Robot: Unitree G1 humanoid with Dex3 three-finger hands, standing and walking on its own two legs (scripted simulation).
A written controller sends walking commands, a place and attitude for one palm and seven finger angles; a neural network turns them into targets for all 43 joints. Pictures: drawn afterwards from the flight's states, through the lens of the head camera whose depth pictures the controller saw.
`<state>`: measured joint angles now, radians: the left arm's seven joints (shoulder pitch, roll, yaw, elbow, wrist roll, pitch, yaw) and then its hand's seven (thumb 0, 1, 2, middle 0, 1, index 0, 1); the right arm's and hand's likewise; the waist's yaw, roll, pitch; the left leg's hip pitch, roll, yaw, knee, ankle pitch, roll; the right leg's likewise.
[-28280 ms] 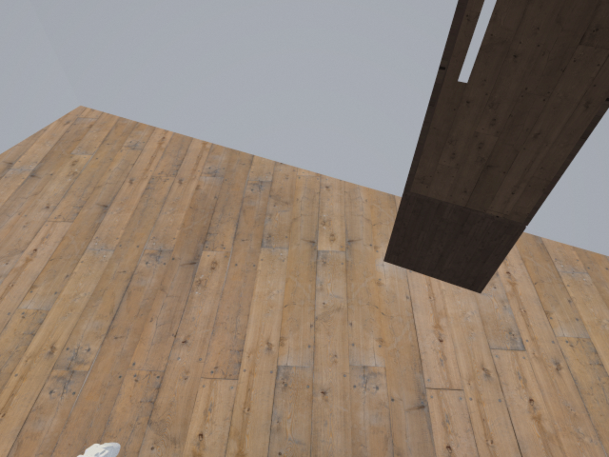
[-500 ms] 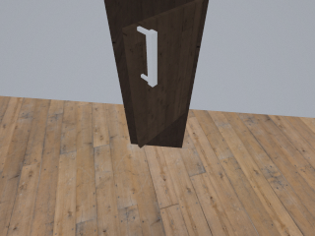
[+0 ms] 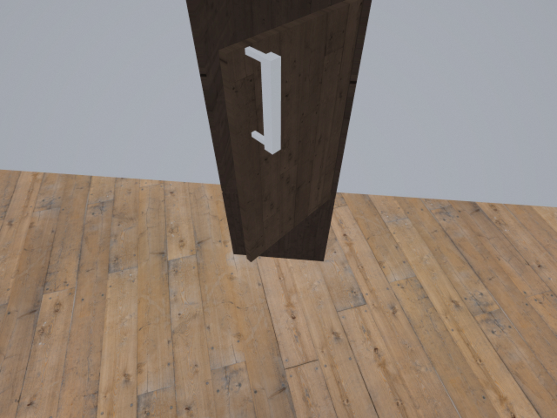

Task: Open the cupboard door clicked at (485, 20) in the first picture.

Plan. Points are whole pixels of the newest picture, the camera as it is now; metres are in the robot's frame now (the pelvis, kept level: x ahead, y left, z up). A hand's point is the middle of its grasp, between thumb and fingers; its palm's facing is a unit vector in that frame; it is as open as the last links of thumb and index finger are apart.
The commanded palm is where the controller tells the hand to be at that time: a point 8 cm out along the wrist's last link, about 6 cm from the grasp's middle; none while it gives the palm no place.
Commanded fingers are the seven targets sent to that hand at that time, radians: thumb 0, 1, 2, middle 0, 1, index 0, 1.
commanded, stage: walk to a spot facing it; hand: left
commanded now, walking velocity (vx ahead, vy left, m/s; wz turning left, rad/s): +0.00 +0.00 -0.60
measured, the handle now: (263, 103) +0.58 +0.06 +0.15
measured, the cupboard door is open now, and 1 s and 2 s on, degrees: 50 50 50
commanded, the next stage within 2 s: none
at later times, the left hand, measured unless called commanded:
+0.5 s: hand out of the picture +0.09 +0.19 -0.17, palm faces -0.17 -0.95 -0.27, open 7.4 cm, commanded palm none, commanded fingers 0.00 0.90 0.90 -0.20 -0.30 -0.20 -0.30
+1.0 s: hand out of the picture +0.14 +0.14 -0.18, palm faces -0.43 -0.88 -0.21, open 7.4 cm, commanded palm none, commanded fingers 0.00 0.90 0.90 -0.20 -0.30 -0.20 -0.30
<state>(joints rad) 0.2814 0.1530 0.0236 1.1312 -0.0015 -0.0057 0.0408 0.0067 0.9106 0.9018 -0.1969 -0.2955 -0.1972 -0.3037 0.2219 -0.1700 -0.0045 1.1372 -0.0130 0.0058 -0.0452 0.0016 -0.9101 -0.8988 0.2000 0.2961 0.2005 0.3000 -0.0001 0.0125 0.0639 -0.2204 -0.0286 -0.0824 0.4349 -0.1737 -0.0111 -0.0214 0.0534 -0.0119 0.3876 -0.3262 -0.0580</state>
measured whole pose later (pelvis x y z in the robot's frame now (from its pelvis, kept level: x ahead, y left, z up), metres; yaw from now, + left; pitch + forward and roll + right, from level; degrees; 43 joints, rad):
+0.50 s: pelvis -0.03 +0.00 -0.01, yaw -15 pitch +0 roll +0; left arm 0.18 0.21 0.09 0.96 0.01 0.05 -0.01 0.01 0.91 0.90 -0.19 -0.30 -0.20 -0.30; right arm 0.21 -0.21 -0.05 0.98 -0.04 0.02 -0.04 0.00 -0.91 -0.90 0.20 0.30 0.20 0.30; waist 0.01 0.04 0.11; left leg -0.30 0.11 0.13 0.55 -0.23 -0.03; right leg -0.31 0.00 -0.03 0.75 -0.46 -0.01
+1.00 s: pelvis -0.02 -0.01 -0.01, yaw -31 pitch +0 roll -1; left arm 0.16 0.24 0.10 0.93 0.02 0.07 -0.02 0.01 0.91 0.90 -0.20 -0.30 -0.20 -0.30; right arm 0.17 -0.18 -0.03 0.89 -0.03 0.00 -0.04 0.00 -0.91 -0.90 0.20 0.30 0.20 0.30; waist 0.03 -0.03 0.11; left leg -0.26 0.08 0.06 0.56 -0.30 -0.02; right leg -0.46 0.03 0.01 1.01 -0.51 0.04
